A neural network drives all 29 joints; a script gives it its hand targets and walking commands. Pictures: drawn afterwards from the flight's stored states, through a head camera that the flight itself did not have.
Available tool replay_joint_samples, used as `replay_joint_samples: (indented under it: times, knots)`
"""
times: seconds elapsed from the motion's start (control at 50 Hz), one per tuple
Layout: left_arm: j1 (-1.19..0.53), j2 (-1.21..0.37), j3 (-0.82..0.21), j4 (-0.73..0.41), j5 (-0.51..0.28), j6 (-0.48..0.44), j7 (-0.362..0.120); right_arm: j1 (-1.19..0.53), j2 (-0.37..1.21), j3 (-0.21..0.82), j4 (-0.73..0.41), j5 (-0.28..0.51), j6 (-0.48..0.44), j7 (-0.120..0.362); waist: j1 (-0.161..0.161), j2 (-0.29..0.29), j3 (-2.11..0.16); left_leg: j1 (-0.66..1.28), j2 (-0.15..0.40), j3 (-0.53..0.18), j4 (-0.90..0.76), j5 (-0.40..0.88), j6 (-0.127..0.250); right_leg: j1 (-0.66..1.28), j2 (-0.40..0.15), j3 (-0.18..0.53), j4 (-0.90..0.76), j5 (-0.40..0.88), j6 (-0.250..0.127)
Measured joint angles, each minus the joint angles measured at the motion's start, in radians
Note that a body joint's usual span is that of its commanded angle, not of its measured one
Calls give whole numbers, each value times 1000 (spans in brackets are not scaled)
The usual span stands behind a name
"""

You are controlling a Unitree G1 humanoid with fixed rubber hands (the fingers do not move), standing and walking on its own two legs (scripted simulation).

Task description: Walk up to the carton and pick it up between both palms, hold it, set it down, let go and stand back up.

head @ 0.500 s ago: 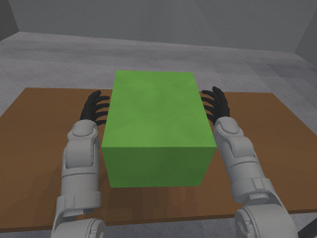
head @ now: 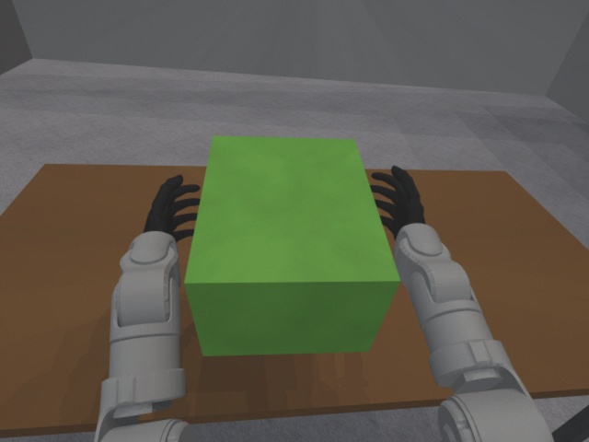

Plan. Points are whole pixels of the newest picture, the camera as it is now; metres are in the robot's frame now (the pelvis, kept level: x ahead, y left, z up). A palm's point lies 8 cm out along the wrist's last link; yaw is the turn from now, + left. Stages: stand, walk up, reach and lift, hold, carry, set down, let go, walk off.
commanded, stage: hold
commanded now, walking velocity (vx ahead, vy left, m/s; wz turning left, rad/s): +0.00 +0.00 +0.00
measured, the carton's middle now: (286, 237) +0.40 +0.01 +0.12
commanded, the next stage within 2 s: none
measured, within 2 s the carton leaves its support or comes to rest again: neither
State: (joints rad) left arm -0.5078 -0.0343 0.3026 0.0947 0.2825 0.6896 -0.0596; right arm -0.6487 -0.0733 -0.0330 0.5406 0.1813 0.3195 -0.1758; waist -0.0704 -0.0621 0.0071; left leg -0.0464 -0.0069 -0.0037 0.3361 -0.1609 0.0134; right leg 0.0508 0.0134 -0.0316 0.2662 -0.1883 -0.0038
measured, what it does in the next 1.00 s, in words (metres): stands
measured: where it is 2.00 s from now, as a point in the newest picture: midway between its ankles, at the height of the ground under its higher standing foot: outside the picture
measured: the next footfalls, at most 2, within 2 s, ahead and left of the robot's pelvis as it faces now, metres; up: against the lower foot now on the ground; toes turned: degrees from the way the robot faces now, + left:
none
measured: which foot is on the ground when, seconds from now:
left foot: down 0.00-1.00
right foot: down 0.00-1.00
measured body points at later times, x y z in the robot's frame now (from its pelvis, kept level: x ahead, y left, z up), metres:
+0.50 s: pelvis -0.01 +0.00 +0.00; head -0.05 +0.03 +0.45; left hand +0.36 +0.17 +0.17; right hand +0.37 -0.15 +0.18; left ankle +0.02 +0.11 -0.75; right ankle -0.02 -0.11 -0.75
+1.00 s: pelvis +0.00 +0.00 +0.00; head -0.05 +0.03 +0.45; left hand +0.36 +0.17 +0.17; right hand +0.38 -0.16 +0.18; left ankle +0.02 +0.11 -0.75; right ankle -0.02 -0.11 -0.75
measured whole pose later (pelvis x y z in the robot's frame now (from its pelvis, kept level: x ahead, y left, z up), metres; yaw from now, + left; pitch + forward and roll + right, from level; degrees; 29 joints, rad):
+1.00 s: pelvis +0.00 +0.00 +0.00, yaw +0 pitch -8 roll -1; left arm -0.51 -0.04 0.30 0.09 0.29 0.69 -0.06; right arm -0.66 -0.08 -0.03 0.54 0.19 0.32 -0.17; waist -0.07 -0.06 0.01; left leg -0.04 -0.01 0.00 0.33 -0.16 0.02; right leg 0.05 0.01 -0.03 0.26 -0.18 0.00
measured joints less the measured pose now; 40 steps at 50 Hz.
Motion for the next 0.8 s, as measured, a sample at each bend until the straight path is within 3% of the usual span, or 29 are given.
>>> replay_joint_samples:
  times: [0.22, 0.46, 0.62, 0.72, 0.8]
  knots:
    - [6, -7, 2, -18, 13, 11, -6, 3, -2, 3, -3, 12, 1, 1, -1, -1, 12, 5, 1, 2, 1, 2, 0, 4, 0, 2, 3, 2, 0]
    - [-53, 0, 22, 71, 15, -7, -10, -31, 10, -40, 53, -29, -4, 10, 14, -3, 4, -6, -2, 7, -14, 18, 3, -19, -2, 6, 10, 7, 1]
    - [-22, 0, -1, 32, 2, -15, 5, -16, -7, -9, 21, -6, -11, 7, 7, 0, -15, -6, -1, 5, -9, 10, 2, -13, -2, 5, 1, 6, 2]
    - [-31, -8, 21, 73, 29, -6, -10, -33, 3, -26, 70, -18, 6, 11, 7, -6, 6, 20, -2, 7, -13, 7, 5, 11, -3, 7, 0, 2, 2]
    - [-3, -3, 3, 28, 12, 3, -4, -6, 3, -10, 40, -9, -6, 11, 4, -9, 3, 1, 0, 8, -7, 7, 1, -7, -1, 8, 4, 3, 0]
